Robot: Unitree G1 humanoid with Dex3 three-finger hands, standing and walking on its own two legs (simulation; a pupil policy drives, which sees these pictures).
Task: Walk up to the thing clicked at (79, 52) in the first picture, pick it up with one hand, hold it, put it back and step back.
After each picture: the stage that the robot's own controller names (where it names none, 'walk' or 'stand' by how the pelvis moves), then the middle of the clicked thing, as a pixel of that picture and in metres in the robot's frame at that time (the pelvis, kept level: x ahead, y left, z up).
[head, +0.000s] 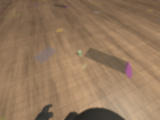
stand; (79, 53) +1.26 +0.25 -0.72
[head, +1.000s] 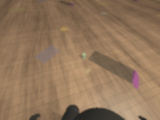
walk; (84, 56) +1.15 +0.13 -0.70
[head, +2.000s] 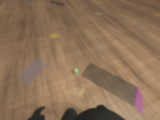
walk; (76, 72) +0.73 +0.19 -0.71
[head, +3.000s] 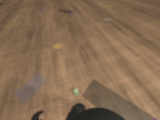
walk; (76, 92) +0.43 +0.24 -0.70
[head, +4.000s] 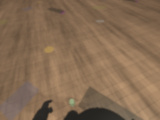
stand; (72, 102) +0.29 +0.20 -0.72
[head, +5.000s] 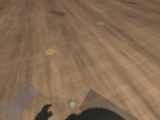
stand; (72, 105) +0.28 +0.19 -0.73
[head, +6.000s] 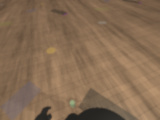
stand; (72, 103) +0.29 +0.20 -0.73
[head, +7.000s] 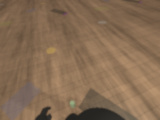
stand; (72, 104) +0.28 +0.21 -0.73
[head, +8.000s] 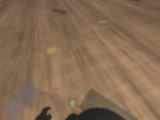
go down; (72, 104) +0.27 +0.20 -0.73
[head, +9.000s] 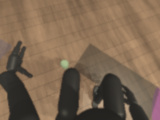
go down; (64, 64) +0.37 +0.22 -0.33
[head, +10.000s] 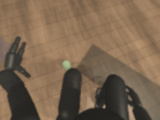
approach; (66, 65) +0.37 +0.22 -0.30
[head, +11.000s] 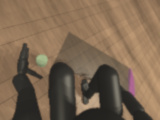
close in; (41, 61) +0.35 +0.26 -0.22
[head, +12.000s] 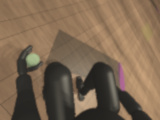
close; (32, 61) +0.36 +0.27 -0.22
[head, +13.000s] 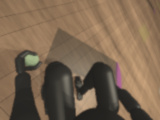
lift; (31, 60) +0.35 +0.27 -0.22
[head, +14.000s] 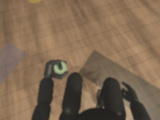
lift; (61, 70) +0.30 +0.22 -0.05
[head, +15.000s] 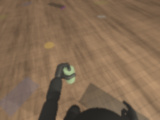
hold; (69, 74) +0.31 +0.16 +0.01
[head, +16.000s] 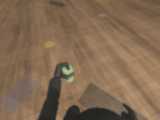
hold; (68, 73) +0.32 +0.17 -0.01
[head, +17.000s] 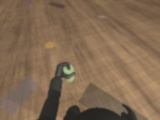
crouch; (69, 73) +0.33 +0.17 +0.00
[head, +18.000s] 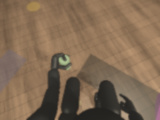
crouch; (65, 63) +0.38 +0.19 -0.08
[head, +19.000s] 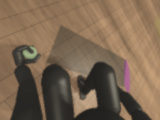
lower; (31, 55) +0.39 +0.27 -0.22
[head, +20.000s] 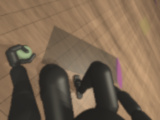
lower; (25, 55) +0.39 +0.29 -0.22
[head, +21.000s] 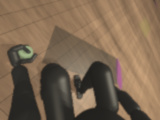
lower; (26, 54) +0.39 +0.29 -0.22
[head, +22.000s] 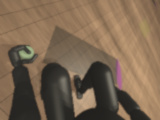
lower; (27, 55) +0.38 +0.29 -0.22
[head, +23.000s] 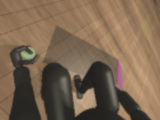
loosen; (28, 55) +0.38 +0.28 -0.22
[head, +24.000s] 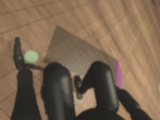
withdraw; (31, 58) +0.37 +0.26 -0.22
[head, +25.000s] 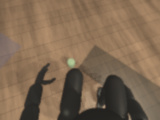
walk; (71, 63) +0.40 +0.20 -0.32
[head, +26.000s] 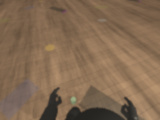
stand; (73, 100) +0.32 +0.17 -0.66
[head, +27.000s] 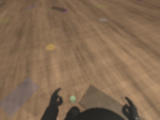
stand; (73, 99) +0.33 +0.19 -0.67
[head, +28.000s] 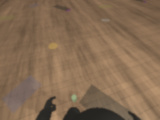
stand; (74, 98) +0.33 +0.18 -0.69
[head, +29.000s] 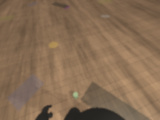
walk; (75, 95) +0.35 +0.18 -0.72
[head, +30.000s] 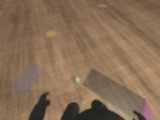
walk; (77, 80) +0.48 +0.13 -0.71
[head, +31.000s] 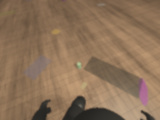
walk; (79, 65) +0.78 +0.25 -0.70
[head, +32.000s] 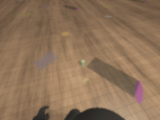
stand; (83, 63) +1.01 +0.17 -0.70
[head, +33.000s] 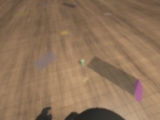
stand; (82, 62) +0.99 +0.17 -0.73
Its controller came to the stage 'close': yes
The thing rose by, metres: 0.71
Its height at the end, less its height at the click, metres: +0.00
